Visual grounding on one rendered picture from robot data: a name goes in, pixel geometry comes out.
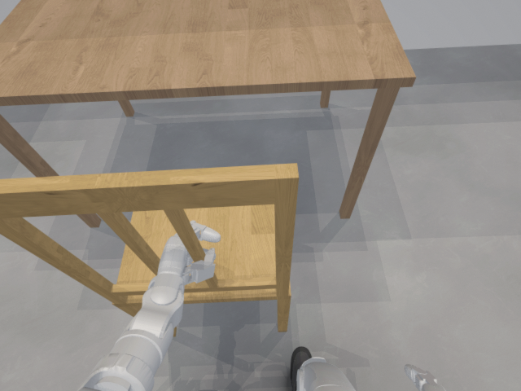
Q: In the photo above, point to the chair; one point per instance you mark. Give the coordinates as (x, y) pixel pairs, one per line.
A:
(252, 207)

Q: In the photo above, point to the robot left hand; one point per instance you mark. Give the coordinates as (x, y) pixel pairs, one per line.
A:
(175, 256)

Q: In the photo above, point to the table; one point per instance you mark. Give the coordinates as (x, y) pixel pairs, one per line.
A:
(75, 51)

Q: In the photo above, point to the robot right hand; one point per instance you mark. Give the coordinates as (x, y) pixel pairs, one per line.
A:
(423, 380)

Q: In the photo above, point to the right robot shin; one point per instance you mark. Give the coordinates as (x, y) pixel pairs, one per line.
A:
(315, 359)

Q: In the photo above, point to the right robot foot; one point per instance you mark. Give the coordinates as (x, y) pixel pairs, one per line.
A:
(299, 356)

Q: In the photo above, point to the left robot forearm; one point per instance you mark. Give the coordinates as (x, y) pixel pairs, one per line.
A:
(138, 353)

